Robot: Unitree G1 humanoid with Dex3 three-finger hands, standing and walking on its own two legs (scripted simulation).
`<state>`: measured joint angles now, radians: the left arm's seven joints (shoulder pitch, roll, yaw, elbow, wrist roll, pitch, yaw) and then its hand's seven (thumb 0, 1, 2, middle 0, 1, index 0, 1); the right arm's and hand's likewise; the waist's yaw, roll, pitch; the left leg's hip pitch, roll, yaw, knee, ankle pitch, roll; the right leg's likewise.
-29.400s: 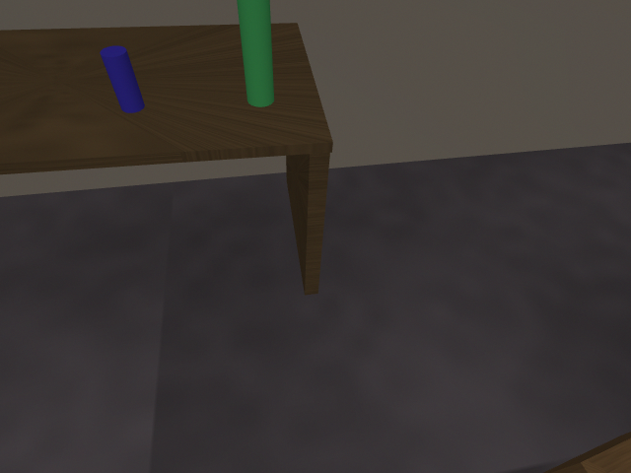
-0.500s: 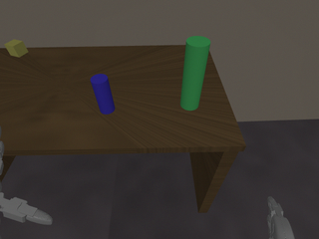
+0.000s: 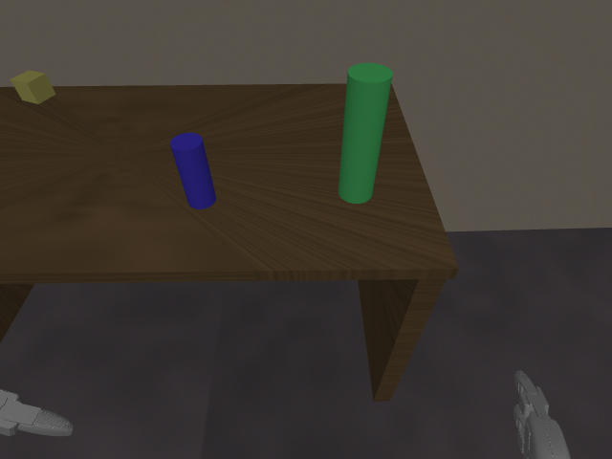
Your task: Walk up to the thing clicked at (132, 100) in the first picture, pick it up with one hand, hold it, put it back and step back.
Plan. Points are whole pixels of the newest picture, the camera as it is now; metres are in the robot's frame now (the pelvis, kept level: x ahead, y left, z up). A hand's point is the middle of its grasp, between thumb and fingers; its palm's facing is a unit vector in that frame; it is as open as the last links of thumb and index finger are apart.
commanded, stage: home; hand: left
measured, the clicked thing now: (194, 172) +0.59 +0.23 +0.03
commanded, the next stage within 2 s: none
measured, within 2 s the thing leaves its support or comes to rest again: neither
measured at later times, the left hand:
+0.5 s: hand (154, 421) +0.18 +0.20 -0.05, palm faces +0.11 -0.97 -0.19, open 17.3 cm
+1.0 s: hand (169, 416) +0.19 +0.19 -0.07, palm faces +0.09 -0.96 -0.26, open 17.4 cm
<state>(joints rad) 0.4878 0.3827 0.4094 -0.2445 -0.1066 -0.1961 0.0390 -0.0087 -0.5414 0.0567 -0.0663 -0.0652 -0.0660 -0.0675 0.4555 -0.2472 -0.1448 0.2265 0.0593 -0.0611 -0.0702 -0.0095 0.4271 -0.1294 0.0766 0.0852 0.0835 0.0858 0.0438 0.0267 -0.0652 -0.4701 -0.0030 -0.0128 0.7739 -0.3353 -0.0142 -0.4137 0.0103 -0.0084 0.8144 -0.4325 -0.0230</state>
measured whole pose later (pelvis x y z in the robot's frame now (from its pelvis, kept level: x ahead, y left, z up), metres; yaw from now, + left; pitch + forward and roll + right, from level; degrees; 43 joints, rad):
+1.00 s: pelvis +0.02 +0.01 -0.02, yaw -1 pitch +8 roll -1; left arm 0.47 0.21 -0.01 0.05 -0.03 0.11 0.13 -0.01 -0.52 0.07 -0.05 -0.06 -0.05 -0.06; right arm 0.29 -0.21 0.01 0.48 0.03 -0.05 -0.11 0.01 -0.90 -0.90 0.20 0.30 0.21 0.30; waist -0.02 0.02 -0.10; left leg -0.64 0.02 -0.02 0.94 -0.44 0.00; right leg -0.55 0.04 -0.02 0.91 -0.50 -0.01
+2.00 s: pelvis +0.01 +0.01 -0.02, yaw +0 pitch +8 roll -2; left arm 0.48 0.21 -0.01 0.00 -0.03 0.20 0.13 -0.01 -0.51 0.07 -0.06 -0.06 -0.05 -0.06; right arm 0.29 -0.21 0.02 0.49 0.02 -0.11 -0.16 0.01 -0.90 -0.90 0.20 0.30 0.21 0.30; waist -0.02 0.03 -0.11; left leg -0.65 0.02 -0.04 0.95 -0.43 -0.01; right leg -0.56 0.04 -0.03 0.91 -0.49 -0.02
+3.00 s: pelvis +0.02 +0.02 +0.01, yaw +0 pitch +0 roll +0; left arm 0.24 0.35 0.02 0.82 0.04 0.00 0.03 0.00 -0.40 0.18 -0.11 -0.14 -0.11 -0.14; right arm 0.19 -0.33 -0.04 0.91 -0.04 -0.02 0.00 0.01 -0.90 -0.90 0.20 0.30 0.21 0.30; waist 0.01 -0.02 0.02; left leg -0.36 -0.01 -0.01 0.70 -0.34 0.02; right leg -0.28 0.00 0.00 0.69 -0.41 0.00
